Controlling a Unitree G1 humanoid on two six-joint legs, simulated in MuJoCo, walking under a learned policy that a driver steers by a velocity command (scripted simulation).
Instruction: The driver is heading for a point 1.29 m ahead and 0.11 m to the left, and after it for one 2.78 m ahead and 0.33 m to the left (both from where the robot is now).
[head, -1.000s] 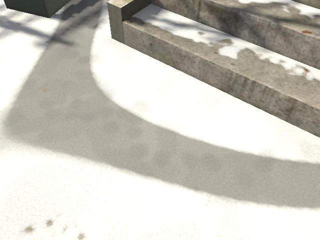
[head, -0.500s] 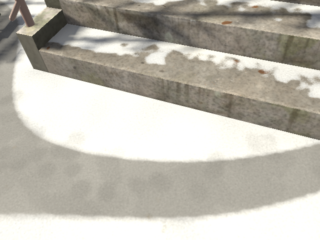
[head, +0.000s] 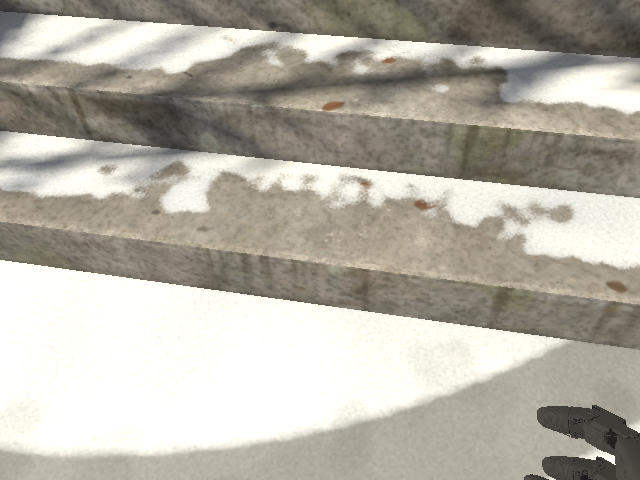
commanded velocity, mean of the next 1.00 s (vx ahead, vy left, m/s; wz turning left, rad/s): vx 0.50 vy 0.00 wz -0.08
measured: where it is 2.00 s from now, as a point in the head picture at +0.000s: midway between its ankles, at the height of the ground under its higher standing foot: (421, 246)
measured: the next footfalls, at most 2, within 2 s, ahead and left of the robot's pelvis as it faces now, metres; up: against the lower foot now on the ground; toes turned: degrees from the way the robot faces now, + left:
left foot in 0.02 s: +0.20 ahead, +0.12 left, +0.00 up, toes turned -3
right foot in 0.54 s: +0.46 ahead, -0.15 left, +0.00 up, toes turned -4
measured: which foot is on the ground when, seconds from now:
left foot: up 0.00-0.00, down 0.02-0.54, up 0.56-1.00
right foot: down 0.00-0.02, up 0.04-0.52, down 0.54-1.00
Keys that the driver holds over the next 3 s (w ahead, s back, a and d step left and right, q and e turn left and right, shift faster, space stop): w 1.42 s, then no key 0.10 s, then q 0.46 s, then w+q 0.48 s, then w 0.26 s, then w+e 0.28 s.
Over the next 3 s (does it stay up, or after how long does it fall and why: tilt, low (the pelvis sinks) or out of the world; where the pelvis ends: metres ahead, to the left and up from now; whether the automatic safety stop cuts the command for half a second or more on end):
stays up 1.29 0.14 0.35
